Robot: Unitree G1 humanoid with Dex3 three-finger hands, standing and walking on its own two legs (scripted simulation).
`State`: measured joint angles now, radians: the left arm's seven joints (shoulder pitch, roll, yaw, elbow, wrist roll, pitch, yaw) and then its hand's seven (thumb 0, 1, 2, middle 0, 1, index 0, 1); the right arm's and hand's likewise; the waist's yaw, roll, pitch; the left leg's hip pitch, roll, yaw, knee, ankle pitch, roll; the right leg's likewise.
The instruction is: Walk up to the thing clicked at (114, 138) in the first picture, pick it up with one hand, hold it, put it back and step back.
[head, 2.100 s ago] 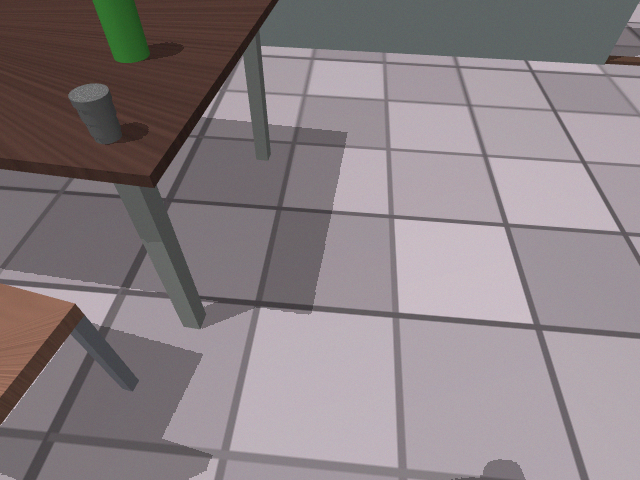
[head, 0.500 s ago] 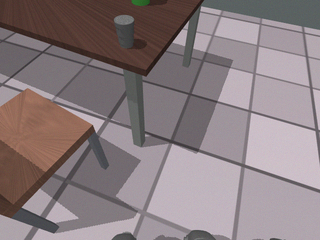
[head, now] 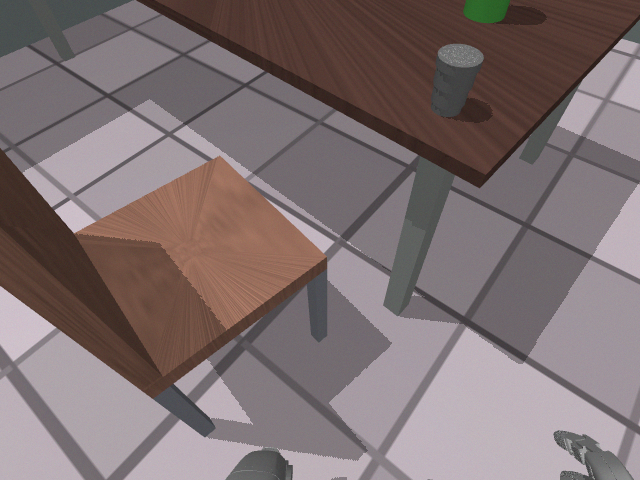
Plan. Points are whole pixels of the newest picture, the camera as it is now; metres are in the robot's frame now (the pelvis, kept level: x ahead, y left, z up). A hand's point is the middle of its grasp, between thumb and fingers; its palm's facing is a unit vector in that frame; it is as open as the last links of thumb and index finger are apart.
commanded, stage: walk up
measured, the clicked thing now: (452, 83) +0.73 -0.19 +0.07
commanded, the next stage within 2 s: stand in 1.38 s
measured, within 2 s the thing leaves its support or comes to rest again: neither
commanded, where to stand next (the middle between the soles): +0.09 +0.01 m, yaw +0 degrees
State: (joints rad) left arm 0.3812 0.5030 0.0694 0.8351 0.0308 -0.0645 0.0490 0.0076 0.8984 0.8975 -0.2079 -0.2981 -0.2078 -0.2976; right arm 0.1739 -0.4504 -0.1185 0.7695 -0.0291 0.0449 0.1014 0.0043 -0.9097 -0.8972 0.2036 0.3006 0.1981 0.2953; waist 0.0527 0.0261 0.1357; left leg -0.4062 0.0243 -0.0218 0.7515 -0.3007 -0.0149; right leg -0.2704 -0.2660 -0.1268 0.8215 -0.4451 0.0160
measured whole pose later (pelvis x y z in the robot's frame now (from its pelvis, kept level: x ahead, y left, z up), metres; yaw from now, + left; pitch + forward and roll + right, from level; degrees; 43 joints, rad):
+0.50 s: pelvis +0.04 +0.03 +0.01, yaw +3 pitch -2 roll +0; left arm 0.17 0.36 0.02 0.92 0.01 0.01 -0.01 0.01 0.90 0.90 -0.21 -0.30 -0.21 -0.30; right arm 0.17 -0.37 -0.01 0.91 0.01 -0.02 -0.01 0.00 -0.91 -0.90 0.21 0.30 0.20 0.30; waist 0.02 0.00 0.11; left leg -0.33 -0.03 -0.04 0.71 -0.34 0.02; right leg -0.32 -0.04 -0.06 0.70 -0.34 0.00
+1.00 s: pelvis +0.04 +0.02 +0.04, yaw +4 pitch -3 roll +0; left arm 0.09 0.36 0.02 1.10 0.00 0.01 -0.02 0.01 0.91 0.90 -0.20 -0.30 -0.20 -0.30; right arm 0.10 -0.36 0.01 1.08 0.00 -0.03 0.00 0.00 -0.91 -0.90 0.21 0.30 0.20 0.30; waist 0.02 -0.01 0.06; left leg -0.19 -0.02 -0.07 0.42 -0.19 0.00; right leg -0.17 -0.02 -0.09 0.40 -0.19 -0.01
